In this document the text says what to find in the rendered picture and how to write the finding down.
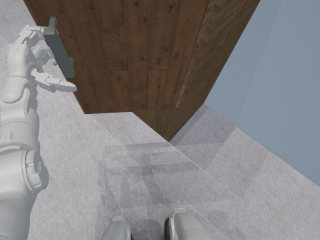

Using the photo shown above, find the robot left upper arm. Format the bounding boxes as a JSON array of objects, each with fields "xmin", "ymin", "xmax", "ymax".
[{"xmin": 0, "ymin": 149, "xmax": 49, "ymax": 240}]

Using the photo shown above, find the left robot forearm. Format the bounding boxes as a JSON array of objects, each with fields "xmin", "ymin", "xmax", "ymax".
[{"xmin": 0, "ymin": 77, "xmax": 40, "ymax": 155}]

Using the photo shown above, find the robot left shin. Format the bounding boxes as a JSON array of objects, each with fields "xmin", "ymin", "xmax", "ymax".
[{"xmin": 112, "ymin": 216, "xmax": 124, "ymax": 222}]

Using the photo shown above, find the left robot hand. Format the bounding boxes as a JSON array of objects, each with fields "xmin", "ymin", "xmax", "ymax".
[{"xmin": 7, "ymin": 25, "xmax": 77, "ymax": 93}]

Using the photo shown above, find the cupboard door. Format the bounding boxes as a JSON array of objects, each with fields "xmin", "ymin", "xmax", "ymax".
[{"xmin": 23, "ymin": 0, "xmax": 210, "ymax": 114}]

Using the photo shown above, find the handle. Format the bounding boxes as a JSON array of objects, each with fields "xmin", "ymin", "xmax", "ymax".
[{"xmin": 43, "ymin": 16, "xmax": 75, "ymax": 78}]

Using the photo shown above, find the robot left thigh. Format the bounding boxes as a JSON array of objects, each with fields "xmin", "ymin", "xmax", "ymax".
[{"xmin": 100, "ymin": 220, "xmax": 131, "ymax": 240}]

